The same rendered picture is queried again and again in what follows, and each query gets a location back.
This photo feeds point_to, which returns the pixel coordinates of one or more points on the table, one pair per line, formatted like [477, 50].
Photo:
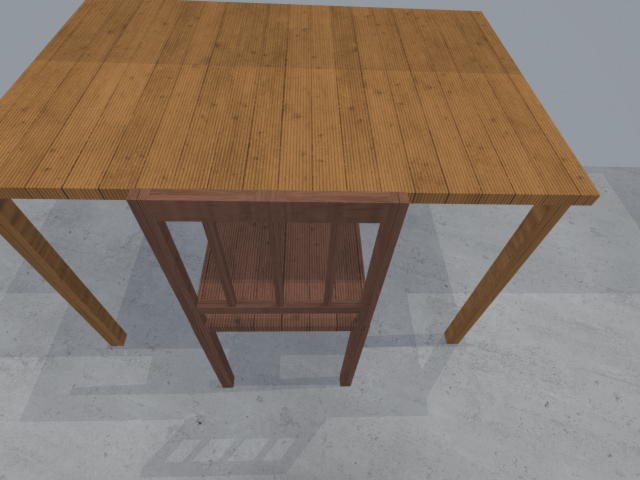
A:
[179, 94]

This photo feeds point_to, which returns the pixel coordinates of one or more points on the chair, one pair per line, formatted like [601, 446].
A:
[276, 260]

